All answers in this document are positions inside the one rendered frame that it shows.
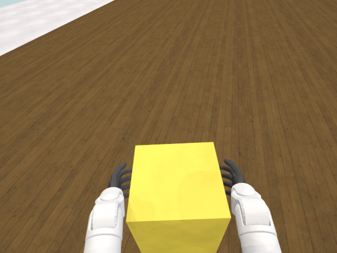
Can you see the robot left hand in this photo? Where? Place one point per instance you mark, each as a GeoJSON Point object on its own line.
{"type": "Point", "coordinates": [116, 179]}

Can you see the carton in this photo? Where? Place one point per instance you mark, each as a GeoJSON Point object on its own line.
{"type": "Point", "coordinates": [177, 201]}

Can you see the left robot forearm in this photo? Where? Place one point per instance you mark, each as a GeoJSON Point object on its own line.
{"type": "Point", "coordinates": [105, 225]}

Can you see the robot right hand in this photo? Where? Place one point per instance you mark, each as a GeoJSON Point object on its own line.
{"type": "Point", "coordinates": [235, 175]}

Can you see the right robot forearm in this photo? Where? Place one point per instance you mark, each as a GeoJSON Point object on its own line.
{"type": "Point", "coordinates": [254, 222]}

